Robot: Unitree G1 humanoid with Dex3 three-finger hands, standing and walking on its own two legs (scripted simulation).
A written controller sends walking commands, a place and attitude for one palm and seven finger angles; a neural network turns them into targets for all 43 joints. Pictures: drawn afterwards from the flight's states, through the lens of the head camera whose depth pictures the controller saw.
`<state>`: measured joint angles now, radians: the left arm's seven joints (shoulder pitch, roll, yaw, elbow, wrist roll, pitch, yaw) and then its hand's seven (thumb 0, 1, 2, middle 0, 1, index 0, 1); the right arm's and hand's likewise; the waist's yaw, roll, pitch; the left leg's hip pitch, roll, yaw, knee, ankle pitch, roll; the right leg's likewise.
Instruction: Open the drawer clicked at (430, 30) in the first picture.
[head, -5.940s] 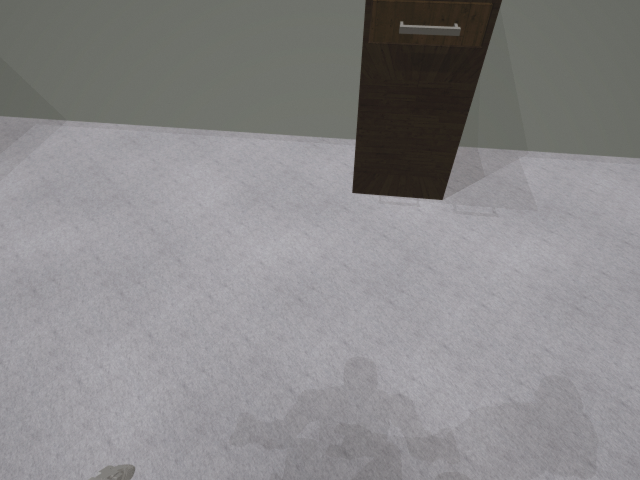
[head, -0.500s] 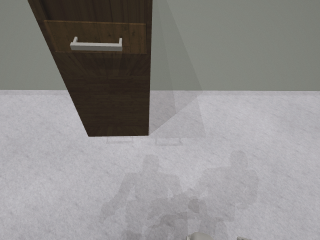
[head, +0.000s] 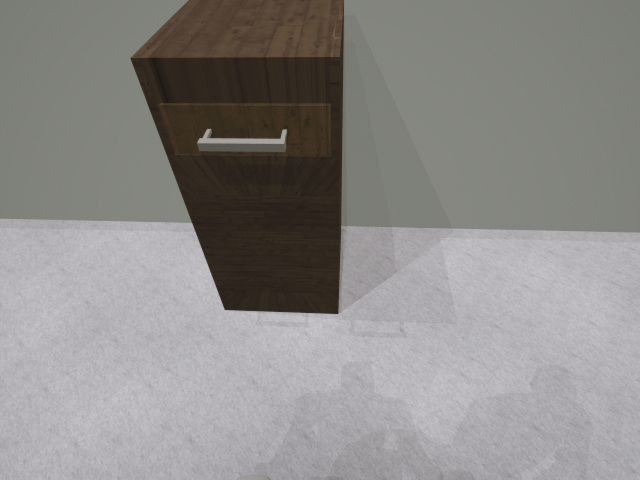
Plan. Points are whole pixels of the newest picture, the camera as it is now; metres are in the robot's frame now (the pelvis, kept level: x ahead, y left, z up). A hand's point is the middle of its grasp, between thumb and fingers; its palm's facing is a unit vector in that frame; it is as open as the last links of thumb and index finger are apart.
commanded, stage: take the last steps up to it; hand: left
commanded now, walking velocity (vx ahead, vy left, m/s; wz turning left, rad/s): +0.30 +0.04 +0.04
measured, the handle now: (244, 139) +0.81 +0.23 +0.00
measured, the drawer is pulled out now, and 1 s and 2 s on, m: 0.00 0.00 0.00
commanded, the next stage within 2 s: come to a stop and stand still in 0.74 s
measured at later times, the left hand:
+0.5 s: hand (174, 451) +0.20 +0.25 -0.17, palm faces +0.01 -0.98 -0.18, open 7.3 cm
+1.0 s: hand (215, 386) +0.31 +0.22 -0.19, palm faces +0.03 -0.98 -0.19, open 7.2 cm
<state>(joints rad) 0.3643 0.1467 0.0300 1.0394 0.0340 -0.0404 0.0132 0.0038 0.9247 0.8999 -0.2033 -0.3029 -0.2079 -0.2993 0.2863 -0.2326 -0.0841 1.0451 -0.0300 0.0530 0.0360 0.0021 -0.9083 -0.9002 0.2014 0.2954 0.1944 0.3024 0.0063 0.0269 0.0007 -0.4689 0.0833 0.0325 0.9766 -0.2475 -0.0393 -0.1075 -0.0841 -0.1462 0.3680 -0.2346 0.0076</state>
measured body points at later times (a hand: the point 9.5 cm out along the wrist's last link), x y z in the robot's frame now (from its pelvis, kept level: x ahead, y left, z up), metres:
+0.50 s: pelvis +0.13 +0.07 -0.01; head +0.14 +0.07 +0.44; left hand +0.20 +0.30 -0.16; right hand +0.08 -0.14 -0.16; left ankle +0.07 +0.17 -0.75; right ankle +0.22 -0.06 -0.70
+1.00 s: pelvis +0.29 +0.04 -0.01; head +0.29 +0.04 +0.43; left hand +0.31 +0.27 -0.17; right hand +0.34 -0.20 -0.16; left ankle +0.34 +0.16 -0.75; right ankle +0.29 -0.07 -0.75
